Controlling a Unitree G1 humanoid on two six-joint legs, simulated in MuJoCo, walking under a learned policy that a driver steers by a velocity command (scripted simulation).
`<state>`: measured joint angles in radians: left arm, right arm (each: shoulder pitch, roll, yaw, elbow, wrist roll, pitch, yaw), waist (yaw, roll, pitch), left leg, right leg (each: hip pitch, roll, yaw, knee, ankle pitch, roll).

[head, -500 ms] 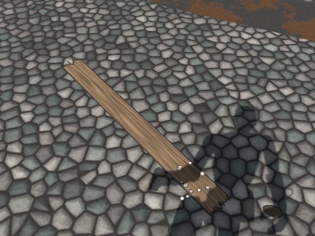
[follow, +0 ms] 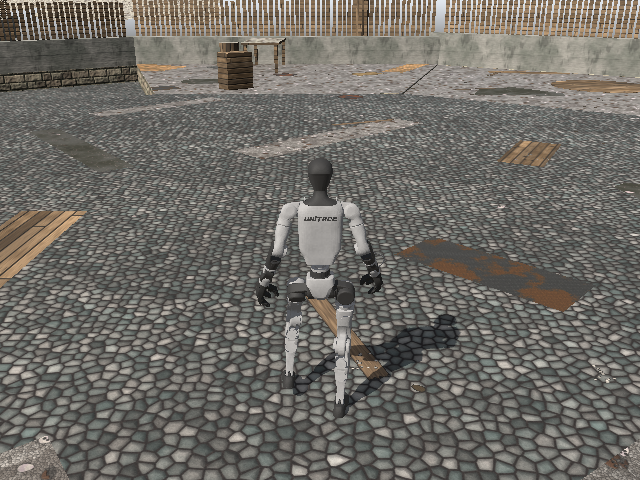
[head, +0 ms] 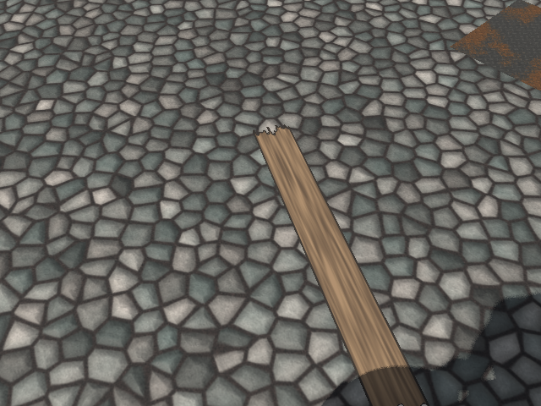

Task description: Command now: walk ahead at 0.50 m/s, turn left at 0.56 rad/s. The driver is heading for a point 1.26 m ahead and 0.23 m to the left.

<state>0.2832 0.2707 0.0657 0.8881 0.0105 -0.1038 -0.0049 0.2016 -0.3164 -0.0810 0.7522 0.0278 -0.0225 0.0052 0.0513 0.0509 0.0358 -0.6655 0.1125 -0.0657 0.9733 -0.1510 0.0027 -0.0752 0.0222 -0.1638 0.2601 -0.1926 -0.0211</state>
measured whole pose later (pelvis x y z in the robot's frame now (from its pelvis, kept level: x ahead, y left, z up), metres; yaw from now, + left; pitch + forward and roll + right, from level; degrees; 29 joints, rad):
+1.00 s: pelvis +0.54 +0.13 +0.00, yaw +27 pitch +1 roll -2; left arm 0.34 0.26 0.05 0.83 0.00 -0.09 -0.02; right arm 0.20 -0.29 -0.05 0.70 0.01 -0.06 0.00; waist 0.05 0.04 0.02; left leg -0.61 0.08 -0.05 0.93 -0.24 0.01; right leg -0.15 0.06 -0.02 0.30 -0.18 -0.04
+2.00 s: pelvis +1.03 +0.32 +0.00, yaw +1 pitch +1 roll +0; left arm 0.31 0.28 0.07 0.70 -0.01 -0.04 -0.01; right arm 0.11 -0.31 -0.06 0.73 -0.01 -0.10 0.00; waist 0.04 0.02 0.05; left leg -0.63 0.11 -0.08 0.98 -0.24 -0.05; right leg -0.22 0.10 0.05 0.37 -0.17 -0.09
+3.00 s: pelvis +1.26 +0.35 -0.01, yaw -4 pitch -1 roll +0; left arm 0.24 0.22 0.03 0.91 0.01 -0.01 0.03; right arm 0.10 -0.24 -0.03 0.99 0.00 0.01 -0.01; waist 0.00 0.00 0.04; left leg -0.26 0.00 -0.01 0.52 -0.24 -0.01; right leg -0.15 0.00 0.04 0.52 -0.35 0.01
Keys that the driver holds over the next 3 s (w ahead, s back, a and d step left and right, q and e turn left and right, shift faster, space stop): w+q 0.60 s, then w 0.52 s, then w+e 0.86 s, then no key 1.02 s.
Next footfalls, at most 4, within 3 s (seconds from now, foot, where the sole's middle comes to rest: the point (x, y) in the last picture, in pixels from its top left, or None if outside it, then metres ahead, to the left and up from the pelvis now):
0.24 left None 0.28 0.15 -0.78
0.74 right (278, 353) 0.61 0.05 -0.78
1.24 left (152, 306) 0.73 0.41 -0.78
1.76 right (221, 209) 1.08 0.26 -0.78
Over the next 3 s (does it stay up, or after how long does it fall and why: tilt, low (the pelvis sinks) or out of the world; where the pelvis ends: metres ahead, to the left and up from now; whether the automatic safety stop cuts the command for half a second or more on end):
stays up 1.26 0.35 -0.01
